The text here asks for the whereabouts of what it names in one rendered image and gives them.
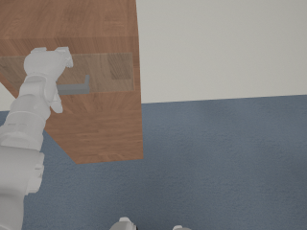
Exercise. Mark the robot left hand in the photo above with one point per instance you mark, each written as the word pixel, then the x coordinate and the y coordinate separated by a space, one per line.
pixel 51 63

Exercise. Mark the handle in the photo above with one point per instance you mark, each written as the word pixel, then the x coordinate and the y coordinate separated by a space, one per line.
pixel 74 89

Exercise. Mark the robot left thigh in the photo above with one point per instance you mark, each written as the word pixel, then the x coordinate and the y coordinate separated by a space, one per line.
pixel 123 225

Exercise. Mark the drawer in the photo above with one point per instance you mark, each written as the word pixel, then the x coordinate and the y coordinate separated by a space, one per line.
pixel 108 72

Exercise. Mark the robot left upper arm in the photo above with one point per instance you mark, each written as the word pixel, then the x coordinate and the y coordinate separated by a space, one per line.
pixel 21 172

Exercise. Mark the left robot forearm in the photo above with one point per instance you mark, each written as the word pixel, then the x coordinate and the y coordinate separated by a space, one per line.
pixel 26 120

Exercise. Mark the left robot shin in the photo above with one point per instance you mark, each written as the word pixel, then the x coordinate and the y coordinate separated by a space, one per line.
pixel 124 219

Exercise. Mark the cabinet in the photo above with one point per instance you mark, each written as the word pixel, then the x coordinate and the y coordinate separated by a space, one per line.
pixel 96 127

